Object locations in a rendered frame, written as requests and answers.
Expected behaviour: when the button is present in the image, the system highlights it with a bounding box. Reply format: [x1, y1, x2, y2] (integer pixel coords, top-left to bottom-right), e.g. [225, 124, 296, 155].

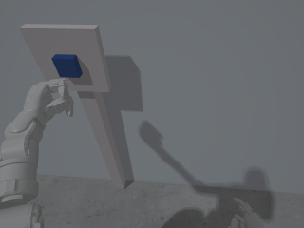
[51, 54, 83, 78]

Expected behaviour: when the left robot upper arm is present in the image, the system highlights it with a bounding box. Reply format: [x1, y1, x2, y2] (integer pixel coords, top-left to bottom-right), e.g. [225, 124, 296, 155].
[0, 203, 45, 228]

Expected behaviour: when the robot left hand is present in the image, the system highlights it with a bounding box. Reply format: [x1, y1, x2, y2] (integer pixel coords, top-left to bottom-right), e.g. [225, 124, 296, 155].
[23, 78, 74, 123]

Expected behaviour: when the robot right hand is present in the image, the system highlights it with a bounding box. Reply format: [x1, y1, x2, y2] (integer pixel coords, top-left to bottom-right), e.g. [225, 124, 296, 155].
[228, 198, 263, 228]

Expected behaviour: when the panel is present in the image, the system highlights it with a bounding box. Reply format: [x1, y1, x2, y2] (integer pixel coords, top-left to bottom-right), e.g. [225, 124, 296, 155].
[19, 24, 126, 190]

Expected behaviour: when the left robot forearm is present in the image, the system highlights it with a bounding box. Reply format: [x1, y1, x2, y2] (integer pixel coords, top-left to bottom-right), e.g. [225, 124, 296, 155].
[0, 110, 46, 210]

